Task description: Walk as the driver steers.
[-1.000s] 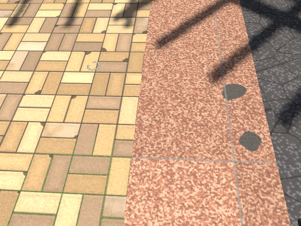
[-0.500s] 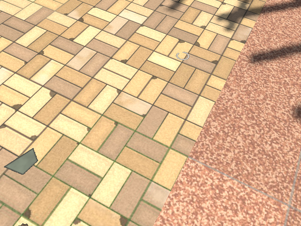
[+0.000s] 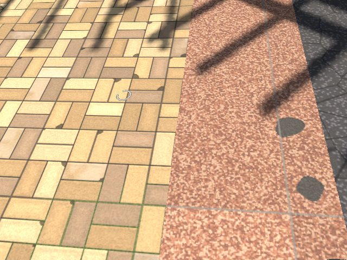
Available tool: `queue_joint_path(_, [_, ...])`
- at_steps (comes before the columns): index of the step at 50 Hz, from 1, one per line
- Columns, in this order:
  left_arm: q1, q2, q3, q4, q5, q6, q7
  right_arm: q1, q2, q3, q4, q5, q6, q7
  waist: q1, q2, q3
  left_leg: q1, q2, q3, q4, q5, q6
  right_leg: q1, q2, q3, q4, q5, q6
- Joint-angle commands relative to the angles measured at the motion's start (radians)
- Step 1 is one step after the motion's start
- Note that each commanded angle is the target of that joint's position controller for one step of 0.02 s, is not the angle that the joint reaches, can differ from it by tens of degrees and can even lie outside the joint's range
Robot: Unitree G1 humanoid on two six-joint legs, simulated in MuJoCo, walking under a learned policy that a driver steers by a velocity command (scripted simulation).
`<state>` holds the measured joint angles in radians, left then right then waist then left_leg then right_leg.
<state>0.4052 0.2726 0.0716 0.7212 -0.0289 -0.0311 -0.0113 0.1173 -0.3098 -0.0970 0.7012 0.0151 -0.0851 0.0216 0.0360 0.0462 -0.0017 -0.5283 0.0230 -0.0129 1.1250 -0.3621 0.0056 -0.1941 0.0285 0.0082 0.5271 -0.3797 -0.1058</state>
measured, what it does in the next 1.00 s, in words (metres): walks ahead: left foot, then right foot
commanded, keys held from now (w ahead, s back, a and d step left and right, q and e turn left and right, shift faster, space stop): w+e+shift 0.28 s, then w+shift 0.06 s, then w+q+shift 0.66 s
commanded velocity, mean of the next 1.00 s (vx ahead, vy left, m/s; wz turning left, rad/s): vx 0.90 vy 0.00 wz -0.04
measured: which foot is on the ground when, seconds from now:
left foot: up 0.00-0.26, down 0.28-0.68, up 0.70-1.00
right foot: down 0.00-0.30, up 0.32-0.66, down 0.68-1.00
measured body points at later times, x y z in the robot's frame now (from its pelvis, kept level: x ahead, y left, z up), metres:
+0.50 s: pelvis +0.34 -0.03 +0.00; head +0.36 -0.04 +0.45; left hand +0.61 +0.15 -0.08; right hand +0.25 -0.31 -0.12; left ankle +0.34 +0.10 -0.74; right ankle +0.28 -0.12 -0.66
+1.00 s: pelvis +0.75 -0.17 -0.01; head +0.78 -0.17 +0.43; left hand +0.69 +0.12 -0.14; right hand +1.00 -0.42 -0.08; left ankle +0.94 -0.08 -0.68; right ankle +0.56 -0.26 -0.74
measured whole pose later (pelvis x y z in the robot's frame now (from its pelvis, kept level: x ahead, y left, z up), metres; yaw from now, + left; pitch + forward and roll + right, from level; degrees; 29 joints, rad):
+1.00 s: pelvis +0.75 -0.17 -0.01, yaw +1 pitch +2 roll -2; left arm 0.51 0.31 0.05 0.89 0.02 -0.10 0.01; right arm 0.01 -0.35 -0.05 0.67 -0.03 0.00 0.09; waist 0.07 0.03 0.03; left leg -0.80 0.06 0.11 0.91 -0.02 0.11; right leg 0.18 0.02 -0.26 0.20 -0.41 0.02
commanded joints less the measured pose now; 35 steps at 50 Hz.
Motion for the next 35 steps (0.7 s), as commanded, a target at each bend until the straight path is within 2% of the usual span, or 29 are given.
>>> queue_joint_path(1, [-0.028, 0.216, 0.047, -0.061, 0.058, -0.014, 0.008, -0.117, -0.057, 0.015, -0.075, -0.126, 0.009, 0.033, -0.002, -0.116, 0.073, -0.261, 0.021, 0.008, -0.097, 0.194, -0.039, 0.116, -0.164, 0.363, -0.392, -0.075, -0.124])
queue_joint_path(2, [-0.006, 0.211, 0.048, -0.053, 0.054, -0.012, 0.000, -0.100, -0.039, 0.017, -0.075, -0.118, 0.042, 0.039, -0.007, -0.123, 0.075, -0.218, 0.005, 0.031, -0.115, 0.208, -0.058, 0.073, -0.132, 0.325, -0.386, -0.021, -0.121])
queue_joint_path(4, [0.045, 0.186, 0.041, -0.031, 0.039, -0.013, -0.009, -0.141, -0.042, 0.027, -0.093, -0.077, 0.070, 0.038, 0.016, -0.131, 0.088, -0.216, 0.005, 0.040, -0.188, 0.220, -0.090, 0.052, -0.120, 0.325, -0.387, 0.021, -0.134])
queue_joint_path(6, [0.073, 0.182, 0.041, -0.023, 0.038, -0.015, -0.009, -0.213, -0.048, 0.036, -0.115, -0.057, 0.068, 0.037, 0.047, -0.152, 0.101, -0.204, 0.001, 0.032, -0.308, 0.258, -0.107, 0.057, -0.124, 0.347, -0.388, 0.031, -0.138])
queue_joint_path(9, [0.094, 0.207, 0.050, -0.011, 0.039, -0.019, 0.003, -0.313, -0.061, 0.041, -0.153, -0.049, 0.055, 0.037, 0.088, -0.173, 0.114, -0.165, -0.008, 0.022, -0.468, 0.270, -0.098, 0.102, -0.151, 0.401, -0.371, 0.083, -0.140])
queue_joint_path(11, [0.063, 0.224, 0.053, -0.012, 0.035, -0.025, 0.013, -0.282, -0.082, 0.038, -0.160, -0.045, 0.046, 0.031, 0.059, -0.194, 0.099, -0.063, -0.011, 0.006, -0.533, 0.245, -0.072, 0.118, -0.179, 0.435, -0.337, 0.228, -0.124])
queue_joint_path(12, [0.023, 0.233, 0.055, -0.018, 0.035, -0.028, 0.015, -0.213, -0.094, 0.035, -0.148, -0.041, 0.041, 0.024, 0.016, -0.204, 0.078, 0.053, -0.023, 0.011, -0.560, 0.216, -0.056, 0.091, -0.183, 0.432, -0.302, 0.349, -0.105])
queue_joint_path(13, [-0.022, 0.252, 0.058, -0.025, 0.038, -0.033, 0.011, -0.088, -0.122, 0.022, -0.118, -0.038, 0.034, 0.010, -0.052, -0.202, 0.020, 0.241, -0.057, 0.028, -0.566, 0.144, -0.037, 0.042, -0.168, 0.412, -0.197, 0.573, -0.080])
queue_joint_path(14, [-0.061, 0.258, 0.059, -0.027, 0.039, -0.038, 0.003, 0.138, -0.168, 0.001, -0.058, -0.037, 0.027, -0.012, -0.167, -0.132, -0.103, 0.530, -0.058, 0.034, -0.570, 0.121, -0.015, -0.042, -0.099, 0.351, 0.064, 0.702, -0.049])
queue_joint_path(15, [-0.076, 0.196, 0.039, -0.036, 0.045, -0.050, -0.003, 0.379, -0.240, -0.023, -0.022, -0.058, 0.021, -0.039, -0.271, -0.019, -0.273, 0.812, 0.103, -0.115, -0.573, -0.143, 0.012, -0.195, -0.006, 0.263, 0.415, 0.570, -0.031])
queue_joint_path(16, [-0.028, 0.042, 0.001, -0.097, 0.013, -0.059, -0.008, 0.422, -0.343, -0.038, -0.013, -0.091, 0.017, -0.040, -0.202, 0.353, -0.376, 0.940, 0.364, -0.682, -0.832, -0.690, 0.073, -0.464, 0.124, 0.185, 0.722, -0.127, -0.009])
queue_joint_path(17, [-0.025, 0.070, -0.013, -0.076, 0.017, -0.052, -0.007, 0.262, -0.266, -0.022, -0.035, -0.087, 0.018, -0.031, -0.125, 0.296, -0.262, 0.790, 0.385, -0.906, -0.954, -0.700, 0.107, -0.544, 0.066, 0.184, 0.845, -0.048, -0.026])
queue_joint_path(18, [-0.054, 0.105, -0.007, -0.051, 0.039, -0.045, -0.011, 0.186, -0.170, -0.003, -0.040, -0.080, 0.019, -0.025, -0.101, 0.135, -0.149, 0.674, 0.355, -0.762, -0.912, -0.572, 0.126, -0.541, 0.008, 0.152, 0.849, 0.054, -0.027])
queue_joint_path(19, [-0.093, 0.119, -0.008, -0.045, 0.059, -0.042, -0.023, 0.192, -0.124, 0.006, -0.015, -0.076, 0.017, -0.019, -0.096, 0.021, -0.092, 0.583, 0.304, -0.616, -0.894, -0.410, 0.146, -0.515, -0.027, 0.129, 0.804, 0.103, -0.020])
queue_joint_path(20, [-0.155, 0.114, -0.010, -0.060, 0.072, -0.041, -0.033, 0.207, -0.098, 0.015, 0.011, -0.075, 0.013, -0.019, -0.093, 0.005, -0.042, 0.508, 0.249, -0.504, -0.894, -0.279, 0.150, -0.504, -0.038, 0.132, 0.757, 0.105, -0.013])
queue_joint_path(21, [-0.176, 0.093, -0.019, -0.078, 0.081, -0.038, -0.041, 0.231, -0.079, 0.025, 0.042, -0.073, 0.005, -0.018, -0.073, 0.046, -0.007, 0.458, 0.215, -0.445, -0.902, -0.207, 0.164, -0.503, -0.043, 0.148, 0.722, 0.089, -0.001])
queue_joint_path(23, [-0.226, 0.077, -0.035, -0.108, 0.092, -0.029, -0.050, 0.270, -0.059, 0.033, 0.087, -0.049, -0.010, -0.012, -0.045, 0.081, 0.045, 0.431, 0.191, -0.405, -0.935, -0.108, 0.195, -0.546, -0.080, 0.116, 0.635, 0.069, 0.027])
queue_joint_path(25, [-0.323, 0.083, -0.050, -0.159, 0.103, -0.028, -0.057, 0.286, -0.076, 0.030, 0.097, -0.034, -0.018, -0.015, -0.038, 0.053, 0.091, 0.394, 0.193, -0.385, -0.985, -0.033, 0.224, -0.593, -0.118, 0.075, 0.518, 0.104, 0.067])
queue_joint_path(27, [-0.403, 0.074, -0.073, -0.195, 0.088, -0.037, -0.073, 0.242, -0.114, 0.017, 0.085, -0.036, -0.019, -0.016, -0.028, 0.042, 0.111, 0.246, 0.143, -0.278, -1.033, 0.041, 0.200, -0.415, -0.108, 0.034, 0.272, 0.177, 0.096])
queue_joint_path(28, [-0.413, 0.072, -0.078, -0.195, 0.077, -0.040, -0.080, 0.227, -0.149, 0.006, 0.081, -0.037, -0.020, -0.011, -0.023, 0.049, 0.108, 0.161, 0.125, -0.237, -1.056, 0.116, 0.189, -0.266, -0.075, -0.007, 0.191, 0.192, 0.099])
queue_joint_path(29, [-0.403, 0.082, -0.075, -0.187, 0.070, -0.041, -0.081, 0.242, -0.179, -0.002, 0.085, -0.029, -0.022, -0.004, -0.021, 0.051, 0.092, 0.117, 0.145, -0.241, -1.074, 0.204, 0.191, -0.141, -0.046, -0.040, 0.176, 0.223, 0.095])
queue_joint_path(31, [-0.335, 0.123, -0.053, -0.155, 0.065, -0.041, -0.060, 0.255, -0.199, -0.006, 0.091, -0.018, -0.024, 0.008, 0.017, 0.018, 0.051, 0.158, 0.155, -0.214, -0.970, 0.439, 0.168, 0.009, -0.018, -0.043, 0.115, 0.264, 0.085])
queue_joint_path(32, [-0.232, 0.150, -0.035, -0.114, 0.073, -0.043, -0.042, 0.267, -0.209, -0.008, 0.099, -0.015, -0.025, 0.011, 0.068, -0.031, -0.021, 0.186, 0.113, -0.165, -0.785, 0.617, 0.147, 0.145, 0.011, -0.052, 0.073, 0.239, 0.076])
queue_joint_path(33, [-0.082, 0.181, -0.015, -0.071, 0.085, -0.046, -0.020, 0.275, -0.212, -0.009, 0.104, -0.013, -0.027, 0.013, 0.143, -0.060, -0.122, 0.126, 0.054, -0.129, -0.529, 0.658, 0.128, 0.351, -0.001, -0.049, 0.071, 0.195, 0.066])
queue_joint_path(34, [0.099, 0.260, 0.012, -0.056, 0.107, -0.051, 0.007, 0.250, -0.146, 0.009, 0.086, -0.016, -0.032, 0.011, 0.231, -0.143, -0.237, -0.037, -0.023, -0.087, -0.175, 0.417, 0.101, 0.549, -0.207, 0.157, 0.022, -0.082, 0.045])
queue_joint_path(35, [0.140, 0.327, 0.017, -0.059, 0.126, -0.054, 0.021, 0.285, -0.001, 0.038, 0.039, -0.002, -0.025, -0.002, 0.161, -0.329, -0.288, -0.193, -0.068, -0.088, 0.147, -0.151, 0.100, 0.557, -0.474, 0.592, -0.190, -0.480, 0.039])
